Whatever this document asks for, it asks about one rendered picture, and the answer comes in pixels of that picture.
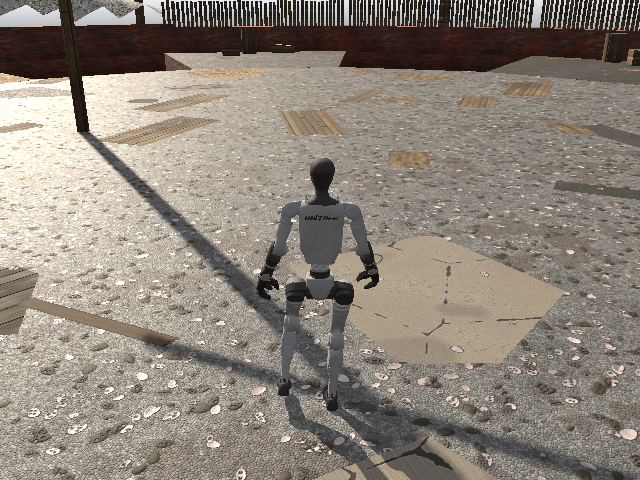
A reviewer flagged right robot hand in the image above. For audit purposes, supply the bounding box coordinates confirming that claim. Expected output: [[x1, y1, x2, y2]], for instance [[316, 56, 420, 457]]
[[356, 271, 379, 289]]

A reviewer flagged left robot thigh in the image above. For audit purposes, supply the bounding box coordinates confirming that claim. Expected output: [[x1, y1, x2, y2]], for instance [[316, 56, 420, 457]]
[[285, 277, 306, 332]]

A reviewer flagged robot left upper arm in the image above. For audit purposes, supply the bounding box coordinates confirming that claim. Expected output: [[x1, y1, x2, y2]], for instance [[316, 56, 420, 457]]
[[271, 201, 301, 257]]

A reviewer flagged left robot forearm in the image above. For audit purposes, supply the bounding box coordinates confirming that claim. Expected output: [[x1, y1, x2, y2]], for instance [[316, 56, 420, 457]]
[[259, 241, 281, 281]]

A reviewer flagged left robot hand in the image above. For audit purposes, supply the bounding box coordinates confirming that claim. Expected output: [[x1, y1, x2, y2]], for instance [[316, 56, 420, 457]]
[[256, 276, 279, 300]]

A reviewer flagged robot left shin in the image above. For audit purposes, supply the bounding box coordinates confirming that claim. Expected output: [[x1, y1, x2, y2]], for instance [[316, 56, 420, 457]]
[[281, 315, 296, 383]]

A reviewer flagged robot right upper arm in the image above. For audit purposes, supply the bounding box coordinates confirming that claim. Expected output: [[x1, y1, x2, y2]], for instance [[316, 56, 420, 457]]
[[342, 201, 370, 256]]

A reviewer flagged right robot forearm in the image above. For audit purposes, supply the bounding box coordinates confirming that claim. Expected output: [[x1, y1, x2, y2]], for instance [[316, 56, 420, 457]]
[[360, 240, 378, 275]]

